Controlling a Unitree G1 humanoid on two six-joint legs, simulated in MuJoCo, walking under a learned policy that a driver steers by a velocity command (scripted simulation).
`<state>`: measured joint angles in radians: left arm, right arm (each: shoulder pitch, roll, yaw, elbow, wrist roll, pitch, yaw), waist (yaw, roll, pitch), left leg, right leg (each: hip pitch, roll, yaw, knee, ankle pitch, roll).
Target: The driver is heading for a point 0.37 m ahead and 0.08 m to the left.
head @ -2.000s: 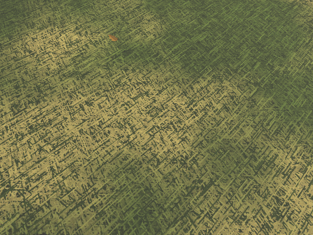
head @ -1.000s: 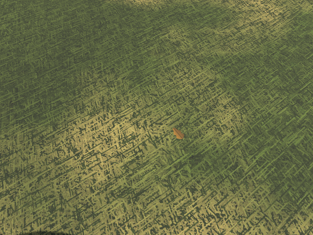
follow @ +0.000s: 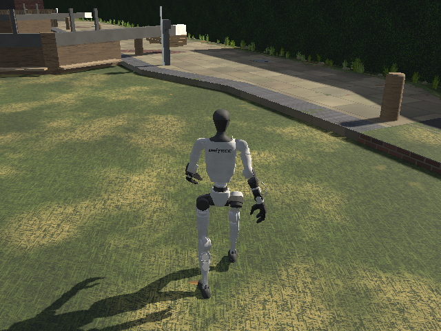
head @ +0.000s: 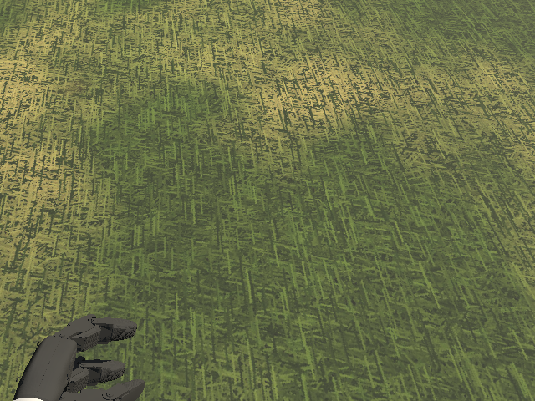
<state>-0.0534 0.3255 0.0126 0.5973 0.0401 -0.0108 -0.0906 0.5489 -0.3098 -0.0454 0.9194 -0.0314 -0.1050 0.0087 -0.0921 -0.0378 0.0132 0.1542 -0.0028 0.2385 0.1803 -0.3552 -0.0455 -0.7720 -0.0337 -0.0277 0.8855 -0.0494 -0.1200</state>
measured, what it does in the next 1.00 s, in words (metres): walks ahead: right foot, then left foot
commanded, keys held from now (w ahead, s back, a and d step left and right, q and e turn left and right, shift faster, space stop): w+shift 0.12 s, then w+q+shift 0.04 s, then shift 0.84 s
